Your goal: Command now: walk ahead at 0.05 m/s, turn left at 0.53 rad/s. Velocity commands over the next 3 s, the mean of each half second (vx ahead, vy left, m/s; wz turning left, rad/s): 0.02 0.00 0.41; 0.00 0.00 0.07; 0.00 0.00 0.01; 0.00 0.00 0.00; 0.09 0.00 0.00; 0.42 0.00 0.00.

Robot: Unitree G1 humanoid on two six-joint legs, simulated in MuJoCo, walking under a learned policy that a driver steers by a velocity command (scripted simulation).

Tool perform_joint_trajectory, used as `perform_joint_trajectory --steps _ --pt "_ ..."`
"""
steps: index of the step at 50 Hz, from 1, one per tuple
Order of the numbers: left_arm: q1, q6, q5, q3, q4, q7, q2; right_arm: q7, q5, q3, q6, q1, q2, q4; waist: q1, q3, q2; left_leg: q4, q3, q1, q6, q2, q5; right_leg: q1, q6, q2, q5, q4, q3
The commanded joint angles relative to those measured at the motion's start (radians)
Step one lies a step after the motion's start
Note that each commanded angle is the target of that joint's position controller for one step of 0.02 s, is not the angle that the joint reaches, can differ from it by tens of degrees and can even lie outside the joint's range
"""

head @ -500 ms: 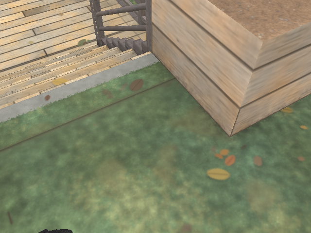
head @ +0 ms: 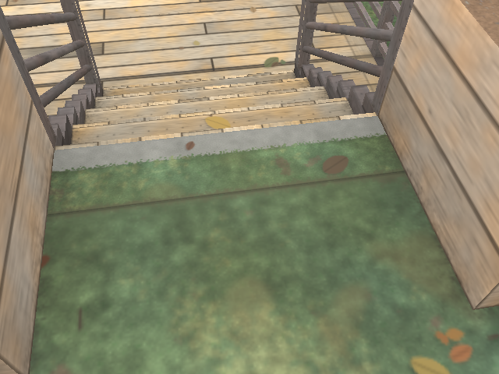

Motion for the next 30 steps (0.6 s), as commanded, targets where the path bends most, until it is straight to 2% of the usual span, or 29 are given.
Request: perform_joint_trajectory --steps 1,2,3,4,5,6,7,8,9,11,12,16,20,22,23,24,25,26,27,28,29,30 --pt "-0.044 0.008 -0.022 0.046 -0.053 0.003 0.190 0.017 -0.001 -0.026 -0.003 0.030 -0.078 -0.074 -0.030 -0.114 -0.120 -0.145 0.037 0.105 0.039 -0.020 0.015 0.114 -0.155 -0.290 0.164 -0.066 0.164" --pt "-0.034 0.013 -0.031 0.045 -0.045 0.002 0.181 0.018 -0.004 -0.031 -0.004 0.054 -0.084 -0.068 -0.043 -0.120 -0.108 -0.238 0.052 0.172 0.062 -0.045 0.082 0.101 -0.118 -0.266 0.135 -0.008 0.140" --pt "0.022 0.017 -0.027 0.040 -0.021 -0.002 0.150 0.009 -0.010 -0.046 -0.006 0.092 -0.122 -0.060 -0.047 -0.124 -0.048 -0.334 0.008 0.267 0.097 -0.050 0.213 0.053 -0.054 -0.215 0.068 0.098 0.099" --pt "0.020 0.017 0.007 0.025 -0.037 -0.009 0.092 -0.011 -0.013 -0.075 -0.010 0.133 -0.233 -0.066 -0.032 -0.129 0.194 -0.393 -0.265 0.411 0.173 0.143 0.584 -0.150 0.039 -0.100 -0.154 0.388 0.000" --pt "-0.044 0.012 0.024 0.020 -0.096 -0.006 0.080 -0.012 -0.034 -0.080 -0.020 0.118 -0.301 -0.093 -0.034 -0.127 0.344 -0.410 -0.536 0.468 0.375 0.319 0.725 -0.421 0.102 0.050 -0.518 0.627 0.079" --pt "-0.102 0.010 0.016 0.031 -0.099 -0.005 0.123 -0.002 -0.042 -0.068 -0.044 0.133 -0.245 -0.097 -0.081 -0.182 0.188 -0.416 -0.497 0.462 0.394 0.290 0.697 -0.440 0.090 0.043 -0.512 0.767 0.232" --pt "-0.101 0.011 -0.008 0.035 -0.101 -0.004 0.124 -0.002 -0.036 -0.061 -0.062 0.099 -0.228 -0.096 -0.053 -0.171 0.150 -0.412 -0.409 0.456 0.342 0.235 0.657 -0.458 0.071 0.031 -0.425 0.789 0.266" --pt "-0.074 0.012 -0.009 0.037 -0.079 0.005 0.119 -0.007 -0.019 -0.058 -0.069 0.044 -0.207 -0.106 -0.024 -0.165 0.096 -0.403 -0.357 0.442 0.286 0.188 0.591 -0.461 0.063 0.016 -0.345 0.765 0.284" --pt "-0.068 0.014 0.001 0.044 -0.073 0.013 0.139 -0.013 -0.001 -0.047 -0.066 0.004 -0.175 -0.116 -0.011 -0.156 0.095 -0.407 -0.339 0.420 0.259 0.174 0.570 -0.455 0.064 0.010 -0.295 0.739 0.294" --pt "-0.040 0.013 0.002 0.044 -0.066 0.013 0.128 -0.025 -0.010 -0.034 -0.061 -0.001 -0.150 -0.123 0.008 -0.179 0.113 -0.410 -0.303 0.382 0.259 0.149 0.606 -0.388 0.071 0.034 -0.230 0.748 0.285" --pt "-0.027 0.012 0.001 0.043 -0.059 0.013 0.122 -0.026 -0.016 -0.032 -0.061 -0.003 -0.151 -0.125 0.008 -0.188 0.108 -0.409 -0.287 0.382 0.257 0.140 0.610 -0.367 0.077 0.038 -0.212 0.718 0.285" --pt "-0.051 0.014 -0.004 0.025 -0.061 0.006 0.086 -0.037 -0.018 -0.028 -0.055 0.011 -0.154 -0.109 -0.016 -0.170 0.120 -0.420 -0.286 0.366 0.254 0.130 0.471 -0.291 0.098 0.036 -0.173 0.504 0.284" --pt "-0.048 0.013 -0.009 0.023 -0.054 -0.004 0.100 -0.028 -0.027 -0.022 -0.050 -0.008 -0.156 -0.095 -0.033 -0.129 0.140 -0.426 -0.308 0.281 0.255 0.124 0.350 -0.160 0.093 0.040 -0.183 0.358 0.267" --pt "-0.038 0.007 -0.010 0.022 -0.049 -0.010 0.101 -0.023 -0.024 -0.013 -0.049 -0.015 -0.143 -0.083 -0.032 -0.114 0.138 -0.406 -0.328 0.273 0.248 0.120 0.337 -0.109 0.080 0.044 -0.179 0.268 0.259" --pt "-0.018 0.002 -0.008 0.021 -0.041 -0.014 0.094 -0.022 -0.020 -0.007 -0.049 -0.030 -0.132 -0.079 -0.013 -0.109 0.127 -0.385 -0.326 0.264 0.232 0.107 0.332 -0.060 0.068 0.049 -0.125 0.174 0.248" --pt "0.010 -0.005 -0.003 0.018 -0.029 -0.019 0.085 -0.021 -0.013 0.000 -0.048 -0.036 -0.119 -0.072 0.011 -0.104 0.110 -0.364 -0.315 0.242 0.201 0.084 0.310 0.018 0.050 0.054 0.003 0.029 0.237" --pt "0.027 -0.010 0.010 0.019 -0.023 -0.021 0.108 -0.022 -0.017 0.008 -0.053 -0.004 -0.100 -0.060 0.008 -0.114 0.075 -0.344 -0.304 0.205 0.154 0.048 0.245 0.108 0.027 0.014 0.125 -0.028 0.284" --pt "0.055 -0.011 0.024 0.031 -0.024 -0.016 0.182 -0.020 -0.038 0.018 -0.062 0.031 -0.071 -0.062 -0.025 -0.147 -0.061 -0.235 -0.232 0.147 0.097 -0.031 0.111 0.195 -0.024 -0.124 0.338 -0.013 0.410" --pt "-0.003 -0.008 0.021 0.025 -0.014 -0.016 0.180 -0.016 -0.038 0.020 -0.067 0.058 -0.050 -0.067 -0.085 -0.135 -0.199 -0.224 -0.137 0.147 0.049 -0.110 -0.043 0.117 -0.131 -0.190 0.339 -0.012 0.473" --pt "-0.057 -0.011 0.016 0.008 -0.030 -0.021 0.114 -0.017 -0.044 0.017 -0.067 0.030 -0.080 -0.058 -0.069 -0.121 -0.191 -0.245 -0.127 0.216 0.024 -0.083 -0.026 0.043 -0.154 -0.185 0.212 -0.040 0.485" --pt "-0.065 -0.015 0.016 0.004 -0.028 -0.024 0.101 -0.018 -0.040 0.010 -0.065 -0.004 -0.099 -0.057 -0.051 -0.107 -0.174 -0.257 -0.127 0.236 0.023 -0.083 0.045 0.035 -0.113 -0.132 0.116 -0.038 0.445" --pt "-0.053 -0.019 0.015 0.005 -0.021 -0.026 0.114 -0.021 -0.037 0.009 -0.057 -0.024 -0.099 -0.054 -0.037 -0.101 -0.157 -0.259 -0.130 0.252 0.027 -0.082 0.101 0.025 -0.076 -0.094 0.064 -0.029 0.412"
Next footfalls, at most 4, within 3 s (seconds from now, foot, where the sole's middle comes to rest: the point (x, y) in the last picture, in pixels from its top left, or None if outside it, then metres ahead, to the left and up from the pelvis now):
0.06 left None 0.07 0.13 -0.78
0.50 right None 0.11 -0.11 -0.78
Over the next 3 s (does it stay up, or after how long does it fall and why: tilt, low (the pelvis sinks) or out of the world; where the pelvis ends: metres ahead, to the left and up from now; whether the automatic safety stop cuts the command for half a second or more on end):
stays up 0.30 0.06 -0.02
